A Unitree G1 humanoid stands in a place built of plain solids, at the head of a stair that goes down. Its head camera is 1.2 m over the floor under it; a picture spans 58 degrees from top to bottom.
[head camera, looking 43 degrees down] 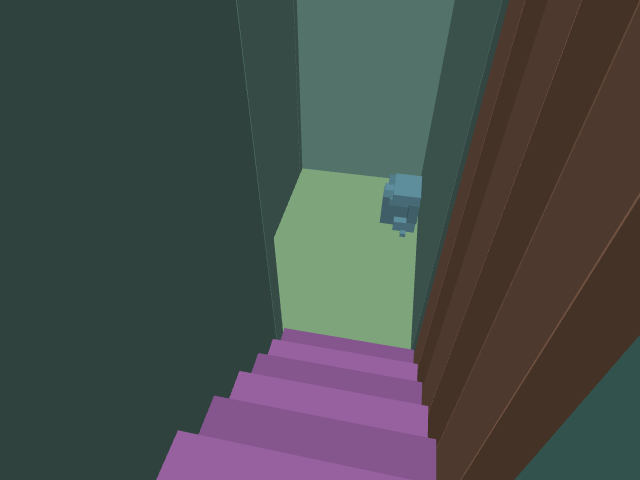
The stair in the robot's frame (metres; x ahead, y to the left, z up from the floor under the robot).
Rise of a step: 0.20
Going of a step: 0.22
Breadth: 0.85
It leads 11 degrees to the right of straight ahead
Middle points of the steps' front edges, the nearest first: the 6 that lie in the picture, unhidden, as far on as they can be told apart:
0.52 0.04 -0.19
0.74 0.00 -0.39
0.96 -0.05 -0.59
1.18 -0.09 -0.78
1.40 -0.14 -0.98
1.62 -0.18 -1.18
